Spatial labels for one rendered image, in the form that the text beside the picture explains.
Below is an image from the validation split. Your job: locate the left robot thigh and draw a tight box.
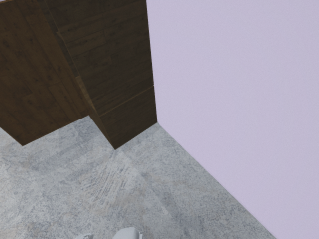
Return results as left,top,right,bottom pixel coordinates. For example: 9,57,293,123
112,227,143,239

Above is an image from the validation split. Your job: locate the cupboard door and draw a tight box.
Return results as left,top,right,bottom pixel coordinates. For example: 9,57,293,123
0,0,92,146

